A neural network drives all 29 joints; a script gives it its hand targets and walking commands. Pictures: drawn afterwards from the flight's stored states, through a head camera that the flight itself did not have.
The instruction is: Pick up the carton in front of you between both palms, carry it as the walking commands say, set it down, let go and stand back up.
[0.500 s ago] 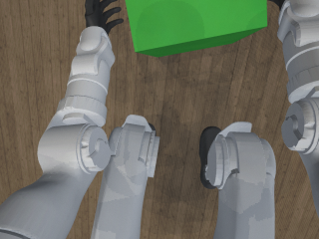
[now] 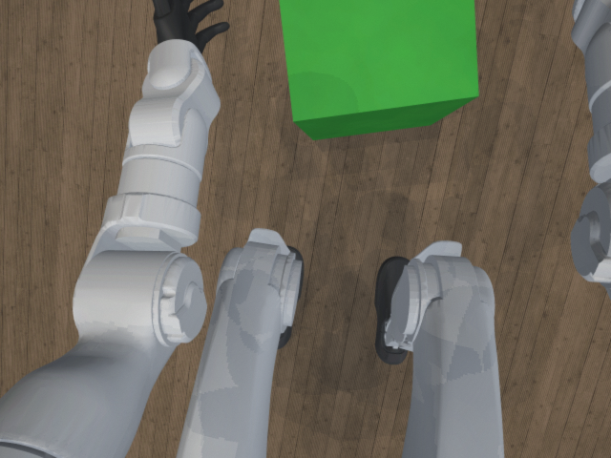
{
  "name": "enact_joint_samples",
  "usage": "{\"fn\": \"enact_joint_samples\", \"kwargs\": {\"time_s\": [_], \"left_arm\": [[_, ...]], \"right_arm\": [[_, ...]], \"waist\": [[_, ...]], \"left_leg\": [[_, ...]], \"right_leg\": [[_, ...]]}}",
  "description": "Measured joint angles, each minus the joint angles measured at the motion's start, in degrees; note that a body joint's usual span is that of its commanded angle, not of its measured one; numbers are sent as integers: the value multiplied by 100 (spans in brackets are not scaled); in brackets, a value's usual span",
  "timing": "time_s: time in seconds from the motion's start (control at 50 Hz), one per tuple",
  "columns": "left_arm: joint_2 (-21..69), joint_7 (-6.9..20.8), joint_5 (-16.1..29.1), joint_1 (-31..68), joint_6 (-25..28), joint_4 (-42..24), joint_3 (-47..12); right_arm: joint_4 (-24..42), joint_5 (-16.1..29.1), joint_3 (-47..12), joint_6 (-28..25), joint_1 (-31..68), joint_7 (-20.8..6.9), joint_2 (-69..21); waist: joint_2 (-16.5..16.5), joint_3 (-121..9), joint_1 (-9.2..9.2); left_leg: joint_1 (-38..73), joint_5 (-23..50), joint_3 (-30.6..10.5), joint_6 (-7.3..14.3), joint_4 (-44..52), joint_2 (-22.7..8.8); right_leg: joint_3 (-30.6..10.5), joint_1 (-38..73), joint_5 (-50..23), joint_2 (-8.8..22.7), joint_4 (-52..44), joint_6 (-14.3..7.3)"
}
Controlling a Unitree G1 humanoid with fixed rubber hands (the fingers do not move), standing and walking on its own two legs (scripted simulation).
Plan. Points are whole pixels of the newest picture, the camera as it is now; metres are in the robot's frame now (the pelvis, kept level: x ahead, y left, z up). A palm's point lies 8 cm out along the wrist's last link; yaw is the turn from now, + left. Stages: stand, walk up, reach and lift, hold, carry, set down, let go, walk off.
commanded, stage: set down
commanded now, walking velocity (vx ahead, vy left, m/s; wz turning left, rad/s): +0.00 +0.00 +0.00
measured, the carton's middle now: (369, 52) +0.57 -0.04 -0.31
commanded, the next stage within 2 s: let go in 0.66 s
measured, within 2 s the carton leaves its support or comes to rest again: neither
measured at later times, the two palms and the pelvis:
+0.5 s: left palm out of the picture +0.52 +0.16 +0.04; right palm out of the picture +0.58 -0.24 +0.04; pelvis +0.02 -0.01 +0.14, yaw -1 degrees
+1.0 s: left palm out of the picture +0.46 +0.15 +0.15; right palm out of the picture +0.47 -0.26 +0.15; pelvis +0.06 +0.00 +0.26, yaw -5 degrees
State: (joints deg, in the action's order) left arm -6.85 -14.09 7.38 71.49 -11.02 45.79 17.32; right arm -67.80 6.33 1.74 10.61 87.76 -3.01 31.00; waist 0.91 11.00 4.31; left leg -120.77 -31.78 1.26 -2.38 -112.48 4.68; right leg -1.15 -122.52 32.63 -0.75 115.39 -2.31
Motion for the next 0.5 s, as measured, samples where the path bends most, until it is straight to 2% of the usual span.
{"fn": "enact_joint_samples", "kwargs": {"time_s": [0.12,0.32,0.5], "left_arm": [[149,137,-196,-146,36,-86,87],[247,132,-178,-780,-260,-1007,146],[236,327,-408,-952,-317,-873,246]], "right_arm": [[4,-259,292,-108,-300,-116,-49],[1149,-437,420,222,-899,-199,-68],[845,-647,704,271,-1008,-348,-239]], "waist": [[14,-517,8],[25,-723,55],[-150,-1060,68]], "left_leg": [[167,84,-32,28,595,-1],[857,379,-60,39,1803,-48],[1727,699,-173,7,2993,-98]], "right_leg": [[-25,181,-82,-22,-610,47],[-110,827,-405,-111,-1796,78],[-96,1697,-734,-165,-2998,49]]}}
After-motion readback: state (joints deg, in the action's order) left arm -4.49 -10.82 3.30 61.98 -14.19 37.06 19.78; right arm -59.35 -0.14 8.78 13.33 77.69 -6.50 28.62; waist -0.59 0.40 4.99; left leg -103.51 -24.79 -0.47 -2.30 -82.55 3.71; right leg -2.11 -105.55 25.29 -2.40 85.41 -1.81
